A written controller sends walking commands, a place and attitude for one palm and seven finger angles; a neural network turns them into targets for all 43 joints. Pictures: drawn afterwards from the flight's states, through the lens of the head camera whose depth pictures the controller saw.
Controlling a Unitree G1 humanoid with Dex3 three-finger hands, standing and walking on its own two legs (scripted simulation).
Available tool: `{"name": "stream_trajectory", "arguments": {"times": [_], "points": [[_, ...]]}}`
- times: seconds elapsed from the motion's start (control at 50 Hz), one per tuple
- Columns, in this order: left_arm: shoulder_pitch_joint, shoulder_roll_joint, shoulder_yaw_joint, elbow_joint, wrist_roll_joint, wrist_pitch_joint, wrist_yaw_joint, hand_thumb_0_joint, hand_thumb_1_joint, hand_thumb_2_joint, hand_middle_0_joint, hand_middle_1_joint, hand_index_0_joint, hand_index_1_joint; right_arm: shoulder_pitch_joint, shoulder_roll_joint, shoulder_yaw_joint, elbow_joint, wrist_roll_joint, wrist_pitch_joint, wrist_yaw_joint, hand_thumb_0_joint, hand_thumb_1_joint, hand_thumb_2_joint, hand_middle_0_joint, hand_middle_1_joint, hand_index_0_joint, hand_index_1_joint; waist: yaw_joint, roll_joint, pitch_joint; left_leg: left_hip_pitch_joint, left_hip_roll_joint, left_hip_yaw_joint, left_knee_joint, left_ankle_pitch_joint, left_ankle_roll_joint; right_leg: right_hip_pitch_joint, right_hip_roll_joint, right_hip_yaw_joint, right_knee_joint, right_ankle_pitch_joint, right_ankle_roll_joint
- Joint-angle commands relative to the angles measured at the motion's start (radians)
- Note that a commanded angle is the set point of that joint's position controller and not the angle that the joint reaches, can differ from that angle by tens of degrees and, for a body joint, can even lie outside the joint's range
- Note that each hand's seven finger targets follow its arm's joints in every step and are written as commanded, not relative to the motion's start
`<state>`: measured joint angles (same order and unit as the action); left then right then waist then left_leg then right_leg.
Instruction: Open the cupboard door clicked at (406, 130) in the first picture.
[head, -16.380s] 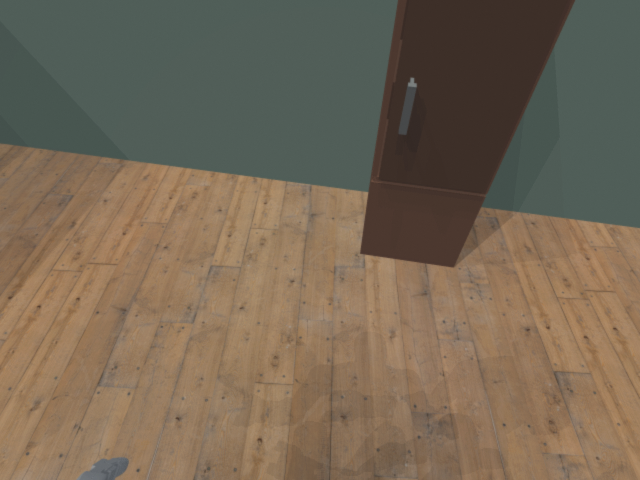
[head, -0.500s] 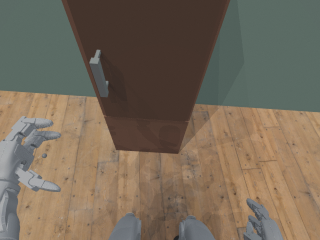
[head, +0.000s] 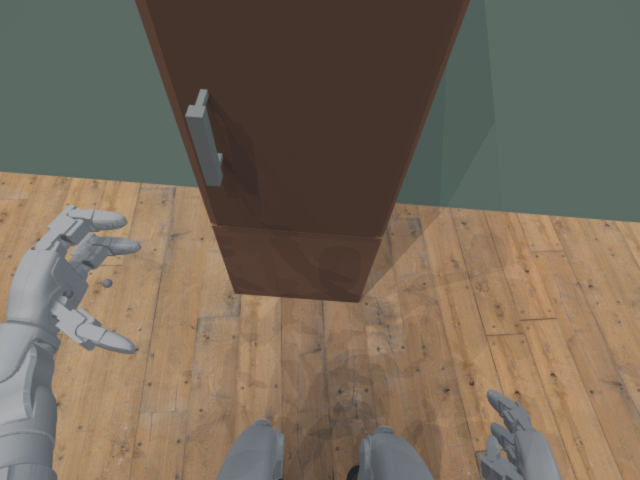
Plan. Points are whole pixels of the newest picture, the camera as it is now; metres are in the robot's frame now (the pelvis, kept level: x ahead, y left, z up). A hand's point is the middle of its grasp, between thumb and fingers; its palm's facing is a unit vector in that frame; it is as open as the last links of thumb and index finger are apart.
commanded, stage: move the hooked fingers beside the handle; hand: left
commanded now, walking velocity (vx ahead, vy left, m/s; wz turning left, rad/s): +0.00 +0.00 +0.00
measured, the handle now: (209, 139) +0.57 +0.20 +0.03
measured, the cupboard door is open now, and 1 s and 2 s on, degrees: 0 0 0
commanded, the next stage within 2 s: none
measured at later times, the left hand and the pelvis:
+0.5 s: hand (127, 225) +0.40 +0.27 +0.04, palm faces -0.02 -1.00 -0.05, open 14.0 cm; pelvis +0.01 +0.00 +0.00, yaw -1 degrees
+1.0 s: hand (140, 184) +0.46 +0.27 +0.04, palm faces +0.00 -1.00 -0.05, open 14.0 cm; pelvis +0.00 +0.00 -0.01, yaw -2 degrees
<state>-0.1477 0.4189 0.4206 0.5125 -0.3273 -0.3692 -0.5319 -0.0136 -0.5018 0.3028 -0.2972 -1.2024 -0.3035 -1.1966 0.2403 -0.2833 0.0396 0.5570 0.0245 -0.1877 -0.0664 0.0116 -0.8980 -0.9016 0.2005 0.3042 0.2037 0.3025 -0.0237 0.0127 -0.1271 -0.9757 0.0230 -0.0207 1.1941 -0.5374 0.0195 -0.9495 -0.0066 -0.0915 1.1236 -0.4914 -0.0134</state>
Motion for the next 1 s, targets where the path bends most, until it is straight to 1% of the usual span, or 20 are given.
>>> {"name": "stream_trajectory", "arguments": {"times": [0.0,0.14,0.18,0.26,0.28,0.32,0.38,0.42,0.52,0.56,0.62,0.64,0.7,0.72,0.76,0.78,0.82,0.92,0.94,0.98], "points": [[-0.242,0.317,0.138,-0.152,-0.023,-0.056,0.014,0.0,-0.5,0.3,-0.3,-1.2,-0.3,-1.2,0.046,-0.157,-0.065,-0.115,0.005,-0.031,-0.014,0.0,-0.9,-0.9,0.2,0.3,0.2,0.3,0.007,0.102,-0.35,0.217,-0.014,-0.027,-0.189,0.321,-0.011,0.193,0.034,0.052,-0.127,0.204,-0.021],[-0.335,0.271,0.082,-0.088,-0.008,-0.038,0.007,0.0,-0.5,0.3,-0.3,-1.2,-0.3,-1.2,0.08,-0.165,-0.072,-0.102,0.006,-0.009,-0.002,0.0,-0.9,-0.9,0.2,0.3,0.2,0.3,-0.019,0.103,-0.378,0.25,-0.006,-0.03,-0.188,0.358,-0.013,0.161,0.034,0.047,-0.129,0.238,-0.014],[-0.312,0.287,0.099,-0.075,-0.003,-0.042,0.011,0.0,-0.5,0.3,-0.3,-1.2,-0.3,-1.2,0.093,-0.169,-0.078,-0.101,0.006,-0.001,0.0,0.0,-0.9,-0.9,0.2,0.3,0.2,0.3,-0.015,0.077,-0.399,0.254,-0.004,-0.031,-0.188,0.384,-0.013,0.173,0.034,0.045,-0.127,0.256,-0.012],[-0.415,0.303,0.101,-0.01,0.015,-0.05,0.027,0.0,-0.5,0.3,-0.3,-1.2,-0.3,-1.2,0.107,-0.171,-0.077,-0.076,0.003,0.016,0.002,0.0,-0.9,-0.9,0.2,0.3,0.2,0.3,-0.034,0.073,-0.361,0.215,-0.005,-0.026,-0.176,0.353,-0.009,0.145,0.035,0.049,-0.125,0.241,-0.011],[-0.435,0.33,0.121,0.01,0.023,-0.054,0.035,0.0,-0.5,0.3,-0.3,-1.2,-0.3,-1.2,0.112,-0.175,-0.078,-0.071,0.003,0.021,0.001,0.0,-0.9,-0.9,0.2,0.3,0.2,0.3,-0.036,0.062,-0.349,0.207,-0.002,-0.03,-0.179,0.339,-0.009,0.136,0.036,0.048,-0.124,0.226,-0.012],[-0.477,0.369,0.147,0.001,0.029,-0.071,0.039,0.0,-0.5,0.3,-0.3,-1.2,-0.3,-1.2,0.12,-0.175,-0.078,-0.068,-0.001,0.028,0.001,0.0,-0.9,-0.9,0.2,0.3,0.2,0.3,-0.024,0.099,-0.389,0.228,-0.003,-0.03,-0.176,0.367,-0.013,0.15,0.037,0.053,-0.118,0.242,-0.017],[-0.506,0.34,0.114,-0.003,0.045,-0.09,0.043,0.0,-0.5,0.3,-0.3,-1.2,-0.3,-1.2,0.129,-0.168,-0.079,-0.062,-0.003,0.035,0.006,0.0,-0.9,-0.9,0.2,0.3,0.2,0.3,-0.029,0.142,-0.432,0.289,0.0,-0.032,-0.17,0.442,-0.017,0.139,0.036,0.052,-0.111,0.282,-0.016],[-0.503,0.372,0.139,-0.009,0.043,-0.096,0.041,0.0,-0.5,0.3,-0.3,-1.2,-0.3,-1.2,0.14,-0.172,-0.081,-0.058,-0.007,0.042,0.011,0.0,-0.9,-0.9,0.2,0.3,0.2,0.3,-0.019,0.163,-0.472,0.324,0.006,-0.038,-0.166,0.505,-0.024,0.146,0.038,0.05,-0.108,0.307,-0.016],[-0.551,0.384,0.148,0.17,0.053,-0.064,0.034,0.0,-0.5,0.3,-0.3,-1.2,-0.3,-1.2,0.144,-0.177,-0.074,-0.045,-0.002,0.072,0.01,0.0,-0.9,-0.9,0.2,0.3,0.2,0.3,-0.05,0.059,-0.366,0.177,0.001,-0.019,-0.16,0.363,-0.003,0.15,0.04,0.057,-0.119,0.271,-0.009],[-0.618,0.385,0.131,0.172,0.066,-0.07,0.03,0.0,-0.5,0.3,-0.3,-1.2,-0.3,-1.2,0.151,-0.179,-0.075,-0.043,-0.004,0.078,0.01,0.0,-0.9,-0.9,0.2,0.3,0.2,0.3,-0.055,0.088,-0.381,0.188,0.001,-0.025,-0.16,0.362,-0.003,0.137,0.037,0.056,-0.114,0.264,-0.011],[-0.676,0.397,0.121,0.13,0.077,-0.098,0.028,0.0,-0.5,0.3,-0.3,-1.2,-0.3,-1.2,0.169,-0.182,-0.081,-0.038,-0.009,0.084,0.014,0.0,-0.9,-0.9,0.2,0.3,0.2,0.3,-0.049,0.162,-0.456,0.3,0.01,-0.039,-0.154,0.457,-0.016,0.093,0.04,0.05,-0.104,0.282,-0.017],[-0.686,0.377,0.1,0.13,0.08,-0.106,0.029,0.0,-0.5,0.3,-0.3,-1.2,-0.3,-1.2,0.169,-0.179,-0.081,-0.035,-0.01,0.086,0.017,0.0,-0.9,-0.9,0.2,0.3,0.2,0.3,-0.057,0.179,-0.461,0.323,0.011,-0.043,-0.152,0.473,-0.019,0.075,0.042,0.048,-0.106,0.279,-0.016],[-0.755,0.37,0.092,0.204,0.081,-0.114,0.036,0.0,-0.5,0.3,-0.3,-1.2,-0.3,-1.2,0.181,-0.182,-0.078,-0.017,-0.012,0.097,0.015,0.0,-0.9,-0.9,0.2,0.3,0.2,0.3,-0.085,0.102,-0.429,0.268,0.011,-0.047,-0.133,0.43,-0.008,0.056,0.046,0.046,-0.099,0.264,-0.014],[-0.767,0.404,0.118,0.259,0.091,-0.11,0.04,0.0,-0.5,0.3,-0.3,-1.2,-0.3,-1.2,0.185,-0.187,-0.078,-0.008,-0.01,0.104,0.013,0.0,-0.9,-0.9,0.2,0.3,0.2,0.3,-0.084,0.086,-0.412,0.235,0.011,-0.044,-0.134,0.401,-0.007,0.06,0.043,0.048,-0.1,0.256,-0.012],[-0.798,0.409,0.115,0.302,0.103,-0.103,0.046,0.0,-0.5,0.3,-0.3,-1.2,-0.3,-1.2,0.184,-0.185,-0.074,-0.008,-0.01,0.111,0.014,0.0,-0.9,-0.9,0.2,0.3,0.2,0.3,-0.085,0.099,-0.402,0.204,0.004,-0.04,-0.135,0.351,-0.003,0.056,0.04,0.05,-0.101,0.225,-0.01],[-0.822,0.444,0.134,0.306,0.112,-0.102,0.049,0.0,-0.5,0.3,-0.3,-1.2,-0.3,-1.2,0.187,-0.189,-0.074,-0.009,-0.012,0.115,0.014,0.0,-0.9,-0.9,0.2,0.3,0.2,0.3,-0.083,0.1,-0.412,0.192,0.004,-0.039,-0.131,0.351,-0.001,0.066,0.038,0.053,-0.097,0.23,-0.01],[-0.841,0.513,0.171,0.325,0.128,-0.104,0.052,0.0,-0.5,0.3,-0.3,-1.2,-0.3,-1.2,0.194,-0.193,-0.068,-0.013,-0.015,0.128,0.013,0.0,-0.9,-0.9,0.2,0.3,0.2,0.3,-0.076,0.118,-0.442,0.187,0.003,-0.036,-0.12,0.374,0.0,0.08,0.04,0.059,-0.087,0.253,-0.012],[-0.9,0.567,0.195,0.3,0.14,-0.129,0.049,0.0,-0.5,0.3,-0.3,-1.2,-0.3,-1.2,0.208,-0.193,-0.065,-0.014,-0.023,0.146,0.021,0.0,-0.9,-0.9,0.2,0.3,0.2,0.3,-0.078,0.169,-0.537,0.23,0.009,-0.04,-0.093,0.457,-0.001,0.094,0.045,0.064,-0.068,0.315,-0.009],[-0.883,0.568,0.2,0.311,0.139,-0.129,0.047,0.0,-0.5,0.3,-0.3,-1.2,-0.3,-1.2,0.21,-0.194,-0.065,-0.015,-0.023,0.151,0.024,0.0,-0.9,-0.9,0.2,0.3,0.2,0.3,-0.075,0.172,-0.539,0.237,0.01,-0.043,-0.095,0.464,-0.003,0.09,0.046,0.061,-0.068,0.311,-0.01],[-0.906,0.511,0.151,0.318,0.134,-0.122,0.036,0.0,-0.5,0.3,-0.3,-1.2,-0.3,-1.2,0.213,-0.192,-0.065,-0.009,-0.022,0.156,0.028,0.0,-0.9,-0.9,0.2,0.3,0.2,0.3,-0.093,0.188,-0.519,0.258,0.013,-0.047,-0.097,0.47,-0.004,0.056,0.046,0.053,-0.075,0.302,-0.009]]}}
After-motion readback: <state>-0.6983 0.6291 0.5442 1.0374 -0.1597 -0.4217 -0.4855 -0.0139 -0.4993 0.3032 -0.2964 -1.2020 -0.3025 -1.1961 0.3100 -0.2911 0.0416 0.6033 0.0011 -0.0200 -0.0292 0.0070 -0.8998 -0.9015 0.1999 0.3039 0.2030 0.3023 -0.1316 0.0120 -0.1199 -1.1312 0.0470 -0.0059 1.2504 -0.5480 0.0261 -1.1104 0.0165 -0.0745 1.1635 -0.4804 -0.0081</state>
